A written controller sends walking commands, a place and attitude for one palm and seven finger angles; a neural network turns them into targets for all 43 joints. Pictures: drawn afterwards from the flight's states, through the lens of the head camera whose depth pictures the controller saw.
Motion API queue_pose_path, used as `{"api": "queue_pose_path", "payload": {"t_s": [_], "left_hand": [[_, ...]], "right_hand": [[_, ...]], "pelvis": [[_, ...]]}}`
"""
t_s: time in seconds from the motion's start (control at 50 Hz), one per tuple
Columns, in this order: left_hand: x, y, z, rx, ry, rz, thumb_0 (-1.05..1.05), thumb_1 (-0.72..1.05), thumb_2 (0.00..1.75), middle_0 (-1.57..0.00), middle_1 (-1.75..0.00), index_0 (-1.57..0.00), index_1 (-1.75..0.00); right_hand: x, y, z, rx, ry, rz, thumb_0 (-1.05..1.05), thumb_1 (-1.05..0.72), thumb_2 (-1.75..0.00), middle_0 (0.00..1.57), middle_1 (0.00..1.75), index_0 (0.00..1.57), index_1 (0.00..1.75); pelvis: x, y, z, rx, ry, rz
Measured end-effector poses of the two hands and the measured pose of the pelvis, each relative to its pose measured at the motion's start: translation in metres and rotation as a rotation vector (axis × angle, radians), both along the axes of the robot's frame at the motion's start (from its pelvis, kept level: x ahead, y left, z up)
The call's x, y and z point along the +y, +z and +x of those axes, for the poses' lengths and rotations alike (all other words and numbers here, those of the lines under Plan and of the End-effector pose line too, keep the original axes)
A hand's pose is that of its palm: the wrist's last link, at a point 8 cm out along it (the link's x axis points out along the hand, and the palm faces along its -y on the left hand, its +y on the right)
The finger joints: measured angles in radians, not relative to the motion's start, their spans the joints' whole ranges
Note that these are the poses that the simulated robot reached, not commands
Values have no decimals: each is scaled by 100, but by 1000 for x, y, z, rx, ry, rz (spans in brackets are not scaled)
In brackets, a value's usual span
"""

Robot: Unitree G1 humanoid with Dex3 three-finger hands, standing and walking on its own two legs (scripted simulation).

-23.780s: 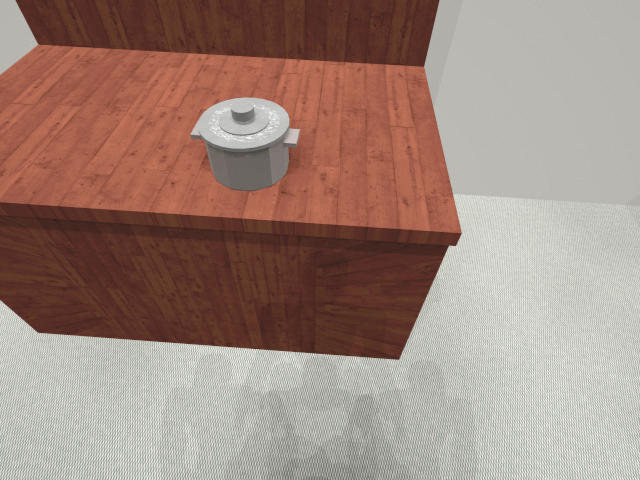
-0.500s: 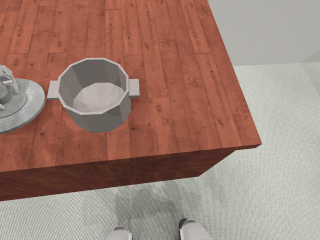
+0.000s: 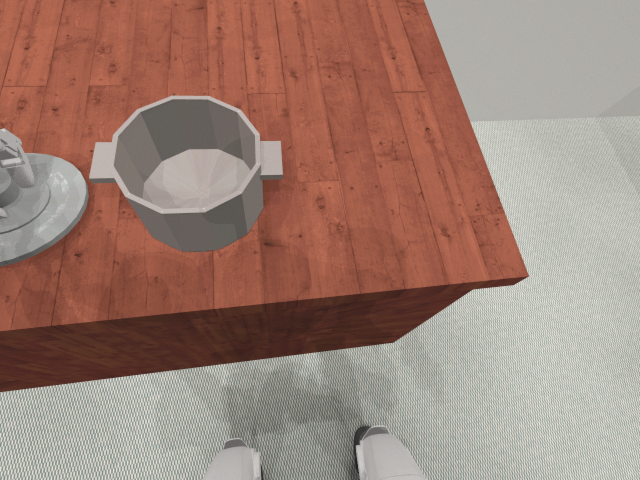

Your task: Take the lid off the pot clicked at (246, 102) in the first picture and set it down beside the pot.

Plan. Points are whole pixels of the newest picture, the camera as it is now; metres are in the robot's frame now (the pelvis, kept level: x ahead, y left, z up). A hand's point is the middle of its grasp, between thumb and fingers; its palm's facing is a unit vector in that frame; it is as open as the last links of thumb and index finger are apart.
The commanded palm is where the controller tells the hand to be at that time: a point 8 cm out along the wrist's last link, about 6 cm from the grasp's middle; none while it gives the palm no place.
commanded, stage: open the fingers wide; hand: left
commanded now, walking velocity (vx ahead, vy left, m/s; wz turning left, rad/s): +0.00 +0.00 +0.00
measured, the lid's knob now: out of the picture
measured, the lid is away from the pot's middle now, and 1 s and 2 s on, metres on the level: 0.24 0.25 0.25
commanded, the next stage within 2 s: raise the empty hand in 1.16 s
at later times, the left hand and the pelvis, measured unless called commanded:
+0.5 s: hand out of the picture +0.43 +0.37 +0.02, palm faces -0.51 -0.13 -0.85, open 7.5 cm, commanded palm +0.48 +0.36 +0.07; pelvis -0.01 +0.01 +0.00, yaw +0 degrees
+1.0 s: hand out of the picture +0.44 +0.37 +0.02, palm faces -0.48 -0.12 -0.87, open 10.4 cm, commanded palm +0.47 +0.35 +0.07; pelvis -0.01 +0.03 +0.00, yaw -1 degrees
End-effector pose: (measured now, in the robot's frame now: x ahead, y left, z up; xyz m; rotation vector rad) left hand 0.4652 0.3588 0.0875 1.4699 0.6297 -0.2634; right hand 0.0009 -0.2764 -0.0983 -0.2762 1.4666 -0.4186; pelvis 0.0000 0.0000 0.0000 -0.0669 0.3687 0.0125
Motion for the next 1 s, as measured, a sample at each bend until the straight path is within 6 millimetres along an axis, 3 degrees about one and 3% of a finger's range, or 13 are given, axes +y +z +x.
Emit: {"api": "queue_pose_path", "payload": {"t_s": [0.36, 0.72, 1.0], "left_hand": [[11, -12, -30, -34, 11, -27, -1, 35, 59, -66, -99, -61, -97], [17, -10, -23, -36, -12, -21, -1, 33, 46, -51, -104, -49, -103], [12, -8, -16, -66, -25, -28, 0, 19, 35, -32, -102, -32, -102]], "right_hand": [[8, -2, 15, -51, 34, 20, 1, -90, -90, 20, 30, 20, 30], [18, -2, -7, -34, 16, -2, 1, -90, -90, 20, 30, 20, 30], [32, -1, -18, -24, -15, 21, 1, -90, -90, 20, 30, 20, 30]], "pelvis": [[7, -2, -7, -27, 8, -4], [20, -6, -14, -19, 0, -12], [29, -4, -14, -22, -8, -13]]}}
